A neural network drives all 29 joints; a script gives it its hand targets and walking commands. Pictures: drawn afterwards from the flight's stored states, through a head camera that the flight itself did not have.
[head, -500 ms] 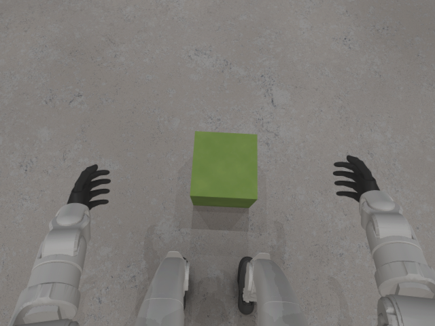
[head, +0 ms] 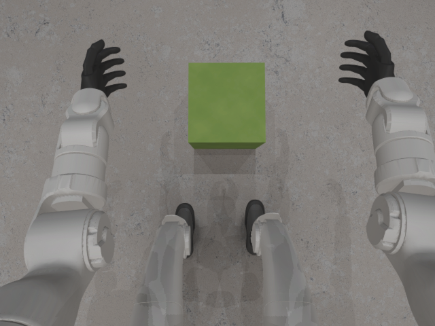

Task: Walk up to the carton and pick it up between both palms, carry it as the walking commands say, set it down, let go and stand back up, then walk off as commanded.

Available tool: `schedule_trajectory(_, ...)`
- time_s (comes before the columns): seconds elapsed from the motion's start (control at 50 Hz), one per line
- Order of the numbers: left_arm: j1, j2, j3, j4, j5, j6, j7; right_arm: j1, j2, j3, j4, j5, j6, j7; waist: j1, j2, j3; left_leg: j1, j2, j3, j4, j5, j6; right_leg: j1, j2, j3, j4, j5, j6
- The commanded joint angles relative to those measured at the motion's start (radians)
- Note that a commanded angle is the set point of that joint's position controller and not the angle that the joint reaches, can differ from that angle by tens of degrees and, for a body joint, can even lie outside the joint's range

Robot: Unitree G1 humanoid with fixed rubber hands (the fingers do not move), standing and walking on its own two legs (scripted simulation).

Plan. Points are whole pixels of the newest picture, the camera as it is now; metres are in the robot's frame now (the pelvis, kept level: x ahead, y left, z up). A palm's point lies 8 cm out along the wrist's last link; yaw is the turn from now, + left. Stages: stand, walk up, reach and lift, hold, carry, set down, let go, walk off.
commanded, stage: reach and lift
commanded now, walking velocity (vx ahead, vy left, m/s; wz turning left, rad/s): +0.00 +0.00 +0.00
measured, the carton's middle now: (225, 110) +0.55 -0.02 -0.58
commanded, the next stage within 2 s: none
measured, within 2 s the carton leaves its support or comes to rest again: neither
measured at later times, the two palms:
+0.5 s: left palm (127, 58) +0.55 +0.18 -0.14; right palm (349, 45) +0.56 -0.24 -0.13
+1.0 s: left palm (143, 85) +0.55 +0.18 -0.29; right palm (317, 78) +0.56 -0.24 -0.28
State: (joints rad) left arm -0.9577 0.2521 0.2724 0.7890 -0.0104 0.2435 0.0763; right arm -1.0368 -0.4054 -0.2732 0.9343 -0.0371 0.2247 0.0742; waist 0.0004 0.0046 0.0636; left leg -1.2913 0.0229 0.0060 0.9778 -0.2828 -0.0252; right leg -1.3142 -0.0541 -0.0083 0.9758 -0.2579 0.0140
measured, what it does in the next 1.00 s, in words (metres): lowers itself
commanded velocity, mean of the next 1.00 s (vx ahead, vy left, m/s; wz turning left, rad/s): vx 0.00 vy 0.00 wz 0.00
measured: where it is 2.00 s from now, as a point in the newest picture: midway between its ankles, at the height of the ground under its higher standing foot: (219, 238)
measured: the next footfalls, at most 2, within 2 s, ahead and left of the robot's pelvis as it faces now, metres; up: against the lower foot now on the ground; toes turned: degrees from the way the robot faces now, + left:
none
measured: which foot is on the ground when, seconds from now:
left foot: down 0.00-1.00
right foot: down 0.00-1.00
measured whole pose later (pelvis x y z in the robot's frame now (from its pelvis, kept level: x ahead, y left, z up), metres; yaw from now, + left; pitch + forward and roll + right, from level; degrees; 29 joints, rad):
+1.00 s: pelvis -0.02 +0.00 -0.15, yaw +1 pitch +44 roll +2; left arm -1.44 0.32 0.32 0.89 -0.03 0.20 0.11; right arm -1.52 -0.47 -0.30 1.02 -0.02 0.19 0.03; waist 0.01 0.02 0.25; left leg -1.89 0.01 -0.03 1.61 -0.48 -0.05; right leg -1.93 -0.02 0.04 1.61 -0.45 0.03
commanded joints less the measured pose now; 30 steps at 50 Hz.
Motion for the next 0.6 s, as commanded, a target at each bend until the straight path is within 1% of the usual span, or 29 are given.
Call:
schedule_trajectory(0.0,-0.278,0.126,0.039,-0.062,0.023,-0.027,0.014,-0.285,-0.168,-0.025,-0.099,0.024,-0.047,0.001,0.003,0.021,-0.967,0.380,-0.085,0.027,-0.031,0.194,-0.031,0.442,0.105,-0.004,-0.027,0.189,0.001)
schedule_trajectory(0.02,-0.247,0.081,0.031,-0.039,0.021,-0.042,0.000,-0.274,-0.139,-0.031,-0.128,0.023,-0.068,0.006,0.000,0.008,-0.915,0.337,-0.089,0.032,-0.041,0.255,-0.022,0.429,0.099,0.005,-0.044,0.266,0.003)
schedule_trajectory(0.04,-0.259,0.072,0.031,-0.059,0.028,-0.049,0.004,-0.260,-0.120,-0.018,-0.054,0.019,-0.060,0.009,0.004,-0.008,-0.972,0.321,-0.097,0.033,-0.045,0.245,-0.028,0.492,0.109,-0.005,-0.020,0.267,-0.001)
schedule_trajectory(0.06,-0.259,0.096,0.066,-0.028,0.034,-0.051,-0.002,-0.262,-0.119,-0.006,-0.051,0.023,-0.056,0.005,0.026,-0.027,-0.948,0.232,-0.097,0.050,-0.012,0.272,-0.026,0.534,0.095,0.040,-0.007,0.354,-0.003)
schedule_trajectory(0.08,-0.341,0.122,0.060,-0.089,0.030,-0.063,0.000,-0.374,-0.101,-0.007,-0.117,0.043,-0.062,0.005,0.051,-0.020,-0.993,0.290,-0.102,0.046,-0.020,0.246,-0.019,0.540,0.102,0.022,0.005,0.313,0.007)
schedule_trajectory(0.1,-0.369,0.109,0.068,-0.099,0.032,-0.067,-0.003,-0.329,-0.103,-0.016,-0.089,0.013,-0.072,0.007,0.012,-0.051,-0.916,0.220,-0.094,0.044,-0.022,0.272,-0.023,0.485,0.099,0.022,-0.003,0.341,0.003)
schedule_trajectory(0.12,-0.411,0.139,0.071,-0.126,0.050,-0.076,0.001,-0.389,-0.124,-0.029,-0.126,0.019,-0.077,0.000,0.021,-0.023,-1.063,0.287,-0.100,0.049,-0.010,0.271,-0.028,0.544,0.105,0.012,0.010,0.349,0.003)
schedule_trajectory(0.14,-0.465,0.145,0.066,-0.145,0.033,-0.068,0.000,-0.420,-0.154,-0.049,-0.098,0.001,-0.069,-0.004,-0.001,-0.028,-1.061,0.273,-0.107,0.053,-0.001,0.251,-0.031,0.548,0.108,0.006,0.020,0.328,0.003)
schedule_trajectory(0.16,-0.428,0.128,0.086,-0.085,0.045,-0.073,0.002,-0.399,-0.125,-0.046,-0.058,-0.007,-0.072,-0.001,0.009,-0.034,-1.030,0.246,-0.109,0.054,0.003,0.286,-0.033,0.513,0.110,0.005,0.024,0.385,0.002)
schedule_trajectory(0.18,-0.438,0.121,0.086,-0.109,0.048,-0.081,0.002,-0.398,-0.123,-0.064,-0.106,-0.012,-0.087,-0.005,-0.006,-0.028,-1.055,0.286,-0.108,0.049,-0.006,0.306,-0.022,0.501,0.106,-0.010,0.014,0.388,0.005)
schedule_trajectory(0.2,-0.390,0.108,0.110,-0.054,0.056,-0.076,0.006,-0.414,-0.154,-0.083,-0.095,-0.043,-0.080,-0.010,-0.017,-0.053,-1.081,0.270,-0.113,0.048,-0.001,0.344,-0.030,0.535,0.113,0.000,0.014,0.468,0.007)
schedule_trajectory(0.22,-0.482,0.115,0.091,-0.074,0.031,-0.079,0.009,-0.485,-0.170,-0.099,-0.098,-0.036,-0.086,-0.008,-0.030,-0.022,-1.088,0.299,-0.111,0.044,0.024,0.340,-0.036,0.461,0.118,-0.012,0.044,0.420,0.007)
schedule_trajectory(0.24,-0.460,0.084,0.084,-0.070,0.017,-0.074,0.005,-0.507,-0.184,-0.111,-0.118,-0.054,-0.088,-0.009,-0.039,-0.051,-1.123,0.333,-0.110,0.037,0.023,0.366,-0.033,0.475,0.125,-0.026,0.042,0.431,0.005)
schedule_trajectory(0.26,-0.536,0.095,0.072,-0.109,0.011,-0.066,0.007,-0.579,-0.181,-0.095,-0.142,-0.054,-0.084,-0.005,-0.038,-0.085,-1.173,0.312,-0.102,0.025,0.030,0.358,-0.033,0.478,0.122,-0.026,0.054,0.435,0.006)
schedule_trajectory(0.28,-0.501,0.033,0.050,-0.094,-0.001,-0.070,0.003,-0.528,-0.180,-0.111,-0.137,-0.043,-0.089,0.000,-0.060,-0.015,-1.219,0.318,-0.106,0.045,0.033,0.397,-0.037,0.516,0.118,-0.008,0.040,0.509,-0.006)
schedule_trajectory(0.3,-0.487,0.038,0.062,-0.067,0.013,-0.071,0.001,-0.526,-0.169,-0.096,-0.102,-0.045,-0.092,0.005,-0.025,-0.027,-1.141,0.285,-0.111,0.052,0.022,0.377,-0.039,0.466,0.118,-0.024,0.035,0.471,-0.003)
schedule_trajectory(0.32,-0.479,0.095,0.103,-0.018,0.059,-0.062,0.012,-0.504,-0.180,-0.125,-0.020,-0.078,-0.077,0.006,-0.016,-0.031,-1.122,0.298,-0.110,0.037,0.040,0.387,-0.039,0.418,0.123,-0.031,0.069,0.455,0.004)
schedule_trajectory(0.36,-0.425,0.055,0.133,-0.014,0.083,-0.074,0.007,-0.427,-0.124,-0.101,0.010,-0.069,-0.081,0.025,0.019,-0.035,-1.073,0.277,-0.108,0.056,0.029,0.434,-0.041,0.382,0.129,-0.017,0.038,0.494,0.000)
schedule_trajectory(0.38,-0.391,-0.002,0.118,-0.001,0.079,-0.077,0.007,-0.418,-0.109,-0.110,-0.006,-0.085,-0.096,0.031,-0.014,-0.069,-1.091,0.234,-0.104,0.034,0.043,0.478,-0.034,0.426,0.124,-0.003,0.065,0.593,0.003)
schedule_trajectory(0.4,-0.358,0.059,0.152,-0.075,0.093,-0.087,0.011,-0.433,-0.139,-0.132,-0.076,-0.085,-0.099,0.029,-0.002,-0.080,-1.235,0.265,-0.115,0.049,0.045,0.499,-0.036,0.524,0.128,-0.014,0.087,0.647,0.004)
schedule_trajectory(0.42,-0.430,0.081,0.151,-0.072,0.089,-0.101,-0.001,-0.452,-0.072,-0.104,-0.092,-0.042,-0.109,0.027,0.026,-0.075,-1.169,0.179,-0.110,0.061,0.040,0.468,-0.018,0.519,0.120,0.012,0.077,0.656,0.002)
schedule_trajectory(0.44,-0.398,0.045,0.150,-0.069,0.103,-0.105,-0.004,-0.424,-0.059,-0.106,-0.055,-0.077,-0.103,0.027,0.012,-0.081,-1.145,0.133,-0.111,0.051,0.049,0.503,-0.018,0.503,0.123,0.015,0.099,0.721,0.004)
schedule_trajectory(0.46,-0.389,0.049,0.130,-0.099,0.113,-0.108,-0.007,-0.441,-0.072,-0.121,-0.081,-0.060,-0.109,0.028,0.024,-0.023,-1.203,0.160,-0.111,0.062,0.049,0.485,-0.027,0.531,0.125,0.010,0.113,0.686,0.001)
schedule_trajectory(0.48,-0.412,0.098,0.178,-0.133,0.142,-0.117,-0.004,-0.462,-0.071,-0.125,-0.117,-0.060,-0.110,0.021,0.065,-0.030,-1.145,0.134,-0.109,0.065,0.037,0.514,-0.028,0.474,0.126,0.012,0.104,0.701,0.007)
schedule_trajectory(0.5,-0.418,0.088,0.170,-0.128,0.137,-0.114,0.000,-0.471,-0.092,-0.120,-0.102,-0.087,-0.107,0.022,0.039,-0.054,-1.149,0.097,-0.109,0.067,0.065,0.427,-0.033,0.454,0.131,-0.004,0.116,0.609,0.012)
schedule_trajectory(0.52,-0.476,0.058,0.139,-0.125,0.109,-0.104,-0.004,-0.459,-0.095,-0.153,-0.079,-0.097,-0.106,0.022,-0.016,-0.043,-1.080,0.184,-0.101,0.035,0.063,0.444,-0.024,0.259,0.137,-0.030,0.094,0.494,0.016)
schedule_trajectory(0.54,-0.500,0.040,0.133,-0.107,0.118,-0.094,0.002,-0.503,-0.130,-0.169,-0.048,-0.123,-0.099,0.022,-0.027,-0.021,-1.072,0.144,-0.104,0.046,0.104,0.351,-0.042,0.256,0.140,-0.033,0.112,0.413,0.012)
schedule_trajectory(0.56,-0.528,0.025,0.098,-0.085,0.084,-0.084,-0.004,-0.537,-0.119,-0.169,-0.052,-0.111,-0.099,0.022,-0.048,-0.037,-1.009,0.099,-0.097,0.047,0.110,0.225,-0.034,0.207,0.131,-0.048,0.114,0.274,0.006)
schedule_trajectory(0.58,-0.577,0.032,0.121,-0.092,0.094,-0.081,-0.004,-0.560,-0.145,-0.180,-0.016,-0.136,-0.088,0.019,-0.065,-0.049,-0.963,0.051,-0.097,0.040,0.139,0.214,-0.034,0.157,0.127,-0.039,0.129,0.271,0.008)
